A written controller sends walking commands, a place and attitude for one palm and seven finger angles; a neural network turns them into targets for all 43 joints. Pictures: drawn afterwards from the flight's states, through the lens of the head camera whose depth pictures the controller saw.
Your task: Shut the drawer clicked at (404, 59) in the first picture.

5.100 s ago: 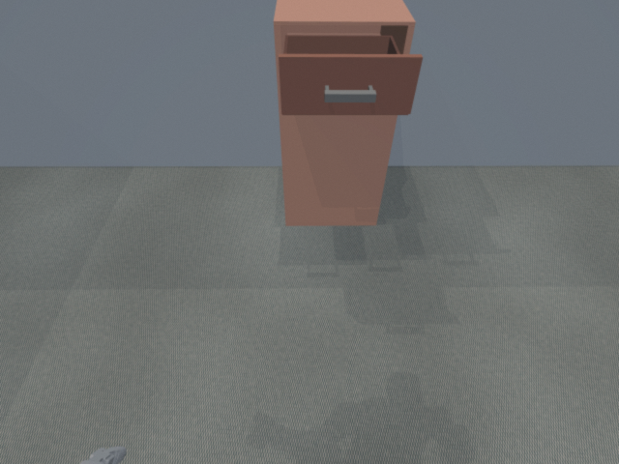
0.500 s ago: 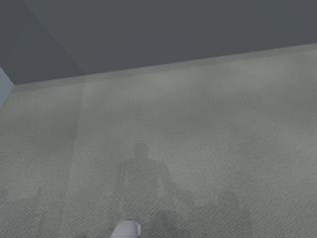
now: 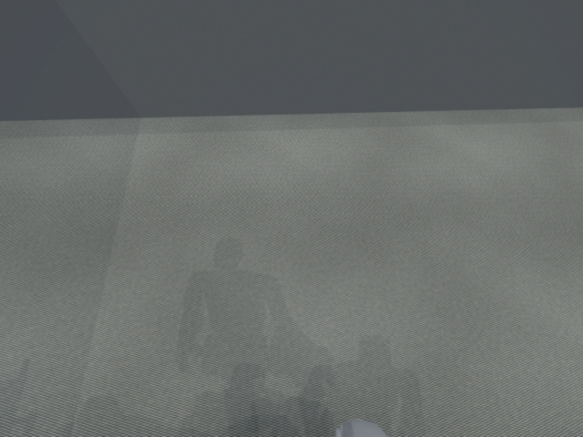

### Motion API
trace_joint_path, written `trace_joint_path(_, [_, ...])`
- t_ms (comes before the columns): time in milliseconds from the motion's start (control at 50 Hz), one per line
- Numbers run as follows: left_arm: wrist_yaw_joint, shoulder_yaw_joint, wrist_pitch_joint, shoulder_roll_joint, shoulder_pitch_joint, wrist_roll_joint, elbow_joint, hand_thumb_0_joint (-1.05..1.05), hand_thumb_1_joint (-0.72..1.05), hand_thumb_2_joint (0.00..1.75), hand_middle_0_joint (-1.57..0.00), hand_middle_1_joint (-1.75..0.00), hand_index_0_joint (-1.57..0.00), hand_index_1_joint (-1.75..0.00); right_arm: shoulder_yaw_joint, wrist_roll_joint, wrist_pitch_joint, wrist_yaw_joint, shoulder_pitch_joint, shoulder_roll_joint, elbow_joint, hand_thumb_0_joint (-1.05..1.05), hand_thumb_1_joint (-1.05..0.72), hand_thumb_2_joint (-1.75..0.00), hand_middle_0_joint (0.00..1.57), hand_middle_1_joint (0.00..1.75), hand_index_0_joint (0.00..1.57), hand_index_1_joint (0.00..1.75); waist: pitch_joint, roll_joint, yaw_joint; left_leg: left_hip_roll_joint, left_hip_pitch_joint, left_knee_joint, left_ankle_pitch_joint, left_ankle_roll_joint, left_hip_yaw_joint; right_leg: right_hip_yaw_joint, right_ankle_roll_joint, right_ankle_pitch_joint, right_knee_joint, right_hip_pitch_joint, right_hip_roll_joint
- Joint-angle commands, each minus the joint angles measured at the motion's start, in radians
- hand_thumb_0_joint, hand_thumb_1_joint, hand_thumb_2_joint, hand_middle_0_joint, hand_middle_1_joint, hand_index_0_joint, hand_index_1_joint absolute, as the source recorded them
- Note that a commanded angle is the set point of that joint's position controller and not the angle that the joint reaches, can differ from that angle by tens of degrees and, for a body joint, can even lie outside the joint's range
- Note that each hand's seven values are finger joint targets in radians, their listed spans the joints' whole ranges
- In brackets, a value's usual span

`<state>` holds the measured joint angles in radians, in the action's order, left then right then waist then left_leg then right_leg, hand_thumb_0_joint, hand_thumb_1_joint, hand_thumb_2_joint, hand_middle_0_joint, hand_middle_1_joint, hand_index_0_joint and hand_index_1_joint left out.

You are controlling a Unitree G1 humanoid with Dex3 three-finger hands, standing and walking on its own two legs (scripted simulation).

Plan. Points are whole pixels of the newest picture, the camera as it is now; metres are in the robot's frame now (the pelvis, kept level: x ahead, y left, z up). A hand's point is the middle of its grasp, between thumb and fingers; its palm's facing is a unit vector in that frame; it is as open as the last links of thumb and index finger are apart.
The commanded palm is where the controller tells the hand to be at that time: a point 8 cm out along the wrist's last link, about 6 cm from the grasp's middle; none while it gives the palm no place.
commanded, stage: turn to face it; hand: left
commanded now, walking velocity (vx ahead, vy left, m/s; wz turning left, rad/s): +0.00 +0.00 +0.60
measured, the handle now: out of the picture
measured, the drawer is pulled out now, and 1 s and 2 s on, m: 0.23 0.23 0.23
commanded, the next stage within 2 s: none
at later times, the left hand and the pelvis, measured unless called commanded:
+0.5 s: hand out of the picture +0.09 +0.15 -0.13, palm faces +0.29 -0.90 -0.31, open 7.4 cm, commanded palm none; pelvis +0.03 -0.08 +0.01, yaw +18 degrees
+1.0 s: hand out of the picture -0.15 +0.10 -0.19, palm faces +0.66 -0.70 -0.26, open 7.4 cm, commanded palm none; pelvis +0.01 -0.05 -0.01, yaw +38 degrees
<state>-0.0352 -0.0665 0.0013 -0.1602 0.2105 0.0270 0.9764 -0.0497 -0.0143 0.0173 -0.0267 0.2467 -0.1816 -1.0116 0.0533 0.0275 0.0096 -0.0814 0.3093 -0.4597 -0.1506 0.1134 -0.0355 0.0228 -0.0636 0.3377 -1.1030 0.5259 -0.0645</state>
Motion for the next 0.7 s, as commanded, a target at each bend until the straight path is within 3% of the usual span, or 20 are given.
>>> trace_joint_path(0, [0.006, -0.03, -0.024, -0.074, 0.085, 0.001, -0.04, 0.0, 0.9, 0.9, -0.2, -0.3, -0.2, -0.3, -0.034, -0.003, 0.006, 0.009, 0.037, -0.142, 0.076, 0.0, -0.9, -0.9, 0.2, 0.3, 0.2, 0.3, -0.071, -0.143, 0.006, 0.262, 0.004, 0.214, 0.054, 0.043, 0.34, 0.002, -0.023, -0.052, 0.024, -0.018, -0.001])
trace_joint_path(80, [0.006, -0.031, -0.024, -0.101, -0.051, -0.002, -0.1, 0.0, 0.9, 0.9, -0.2, -0.3, -0.2, -0.3, -0.047, -0.006, -0.005, 0.007, 0.104, -0.164, 0.073, 0.0, -0.9, -0.9, 0.2, 0.3, 0.2, 0.3, -0.075, -0.142, -0.036, 0.265, -0.094, 0.182, 0.08, 0.055, 0.434, 0.014, -0.031, -0.004, 0.105, 0.035, 0.015])
trace_joint_path(180, [0.007, -0.025, -0.022, -0.108, -0.14, -0.011, -0.153, 0.0, 0.9, 0.9, -0.2, -0.3, -0.2, -0.3, -0.063, -0.011, -0.018, 0.003, 0.138, -0.191, 0.08, 0.0, -0.9, -0.9, 0.2, 0.3, 0.2, 0.3, -0.101, -0.161, -0.06, 0.266, -0.163, 0.132, 0.207, 0.081, 0.509, 0.025, -0.023, 0.099, 0.231, -0.003, 0.047])
trace_joint_path(280, [0.001, -0.02, -0.018, -0.117, -0.09, -0.025, -0.165, 0.0, 0.9, 0.9, -0.2, -0.3, -0.2, -0.3, -0.076, -0.01, -0.031, 0.006, 0.1, -0.211, 0.105, 0.0, -0.9, -0.9, 0.2, 0.3, 0.2, 0.3, -0.143, -0.18, -0.039, 0.233, -0.126, 0.085, 0.306, 0.062, 0.539, 0.026, 0.002, 0.092, 0.441, -0.18, 0.096])
trace_joint_path(320, [-0.004, -0.026, -0.013, -0.134, -0.03, -0.032, -0.15, 0.0, 0.9, 0.9, -0.2, -0.3, -0.2, -0.3, -0.08, -0.003, -0.036, 0.013, 0.068, -0.206, 0.116, 0.0, -0.9, -0.9, 0.2, 0.3, 0.2, 0.3, -0.162, -0.161, -0.012, 0.19, -0.047, 0.056, 0.228, 0.009, 0.506, 0.01, 0.012, -0.041, 0.64, -0.346, 0.095])
trace_joint_path(340, [-0.008, -0.033, -0.008, -0.159, 0.009, -0.031, -0.142, 0.0, 0.9, 0.9, -0.2, -0.3, -0.2, -0.3, -0.078, 0.006, -0.038, 0.017, 0.056, -0.185, 0.123, 0.0, -0.9, -0.9, 0.2, 0.3, 0.2, 0.3, -0.174, -0.105, 0.006, 0.16, 0.075, 0.015, 0.088, -0.04, 0.463, 0.043, 0.029, -0.13, 0.771, -0.509, 0.039])
trace_joint_path(360, [-0.014, -0.045, -0.002, -0.233, 0.016, -0.02, -0.145, 0.0, 0.9, 0.9, -0.2, -0.3, -0.2, -0.3, -0.071, 0.017, -0.04, 0.021, 0.064, -0.127, 0.136, 0.0, -0.9, -0.9, 0.2, 0.3, 0.2, 0.3, -0.163, 0.121, 0.009, 0.063, 0.295, -0.151, -0.239, -0.115, 0.309, 0.247, 0.095, -0.089, 0.869, -0.667, -0.196])
trace_joint_path(380, [-0.016, -0.047, -0.002, -0.294, -0.006, -0.007, -0.167, 0.0, 0.9, 0.9, -0.2, -0.3, -0.2, -0.3, -0.072, 0.004, -0.039, 0.015, 0.067, -0.122, 0.162, 0.0, -0.9, -0.9, 0.2, 0.3, 0.2, 0.3, -0.133, 0.263, 0.007, -0.033, 0.402, -0.401, -0.438, -0.177, 0.122, 0.433, 0.2, -0.213, 0.869, -0.595, -0.43])
trace_joint_path(400, [-0.018, -0.037, -0.005, -0.27, -0.034, -0.011, -0.179, 0.0, 0.9, 0.9, -0.2, -0.3, -0.2, -0.3, -0.081, -0.009, -0.041, 0.019, 0.042, -0.166, 0.162, 0.0, -0.9, -0.9, 0.2, 0.3, 0.2, 0.3, -0.091, 0.141, -0.007, 0.028, 0.33, -0.576, -0.412, -0.16, 0.137, 0.325, 0.234, -0.306, 0.844, -0.434, -0.427])
trace_joint_path(420, [-0.017, -0.029, 0.005, -0.21, -0.093, -0.014, -0.185, 0.0, 0.9, 0.9, -0.2, -0.3, -0.2, -0.3, -0.08, -0.011, -0.055, 0.027, 0.054, -0.155, 0.135, 0.0, -0.9, -0.9, 0.2, 0.3, 0.2, 0.3, -0.05, 0.136, -0.046, 0.061, 0.314, -0.656, -0.342, -0.165, 0.142, 0.223, 0.208, -0.358, 0.84, -0.382, -0.338])
trace_joint_path(440, [-0.011, -0.019, 0.009, -0.188, -0.117, -0.017, -0.184, 0.0, 0.9, 0.9, -0.2, -0.3, -0.2, -0.3, -0.078, -0.01, -0.063, 0.033, 0.066, -0.144, 0.112, 0.0, -0.9, -0.9, 0.2, 0.3, 0.2, 0.3, -0.028, 0.115, -0.066, 0.075, 0.301, -0.714, -0.278, -0.18, 0.111, 0.143, 0.184, -0.43, 0.812, -0.372, -0.27])
trace_joint_path(460, [-0.006, -0.008, 0.012, -0.172, -0.104, -0.019, -0.182, 0.0, 0.9, 0.9, -0.2, -0.3, -0.2, -0.3, -0.073, -0.009, -0.066, 0.039, 0.068, -0.138, 0.108, 0.0, -0.9, -0.9, 0.2, 0.3, 0.2, 0.3, -0.012, 0.097, -0.068, 0.082, 0.309, -0.75, -0.235, -0.188, 0.086, 0.064, 0.162, -0.525, 0.778, -0.382, -0.23])
trace_joint_path(480, [-0.006, -0.007, 0.017, -0.163, -0.079, -0.019, -0.174, 0.0, 0.9, 0.9, -0.2, -0.3, -0.2, -0.3, -0.071, -0.005, -0.067, 0.043, 0.065, -0.132, 0.108, 0.0, -0.9, -0.9, 0.2, 0.3, 0.2, 0.3, -0.013, 0.098, -0.064, 0.085, 0.316, -0.763, -0.212, -0.193, 0.072, 0.024, 0.145, -0.607, 0.765, -0.394, -0.221])
trace_joint_path(520, [-0.004, -0.008, 0.021, -0.175, 0.002, -0.018, -0.154, 0.0, 0.9, 0.9, -0.2, -0.3, -0.2, -0.3, -0.066, -0.005, -0.074, 0.045, 0.026, -0.131, 0.119, 0.0, -0.9, -0.9, 0.2, 0.3, 0.2, 0.3, -0.017, 0.138, -0.034, 0.092, 0.329, -0.778, -0.189, -0.207, 0.052, -0.023, 0.126, -0.704, 0.741, -0.445, -0.215])
trace_joint_path(580, [-0.005, -0.01, 0.02, -0.184, 0.087, -0.012, -0.129, 0.0, 0.9, 0.9, -0.2, -0.3, -0.2, -0.3, -0.061, -0.006, -0.081, 0.045, -0.045, -0.137, 0.138, 0.0, -0.9, -0.9, 0.2, 0.3, 0.2, 0.3, -0.02, 0.157, -0.001, 0.106, 0.344, -0.752, -0.196, -0.214, 0.038, -0.039, 0.122, -0.767, 0.719, -0.504, -0.23])
trace_joint_path(680, [-0.006, -0.013, 0.012, -0.206, 0.164, 0.0, -0.111, 0.0, 0.9, 0.9, -0.2, -0.3, -0.2, -0.3, -0.044, -0.004, -0.084, 0.05, -0.17, -0.138, 0.169, 0.0, -0.9, -0.9, 0.2, 0.3, 0.2, 0.3, -0.017, 0.155, 0.033, 0.12, 0.316, -0.643, -0.247, -0.207, 0.009, -0.05, 0.163, -0.742, 0.707, -0.53, -0.265])
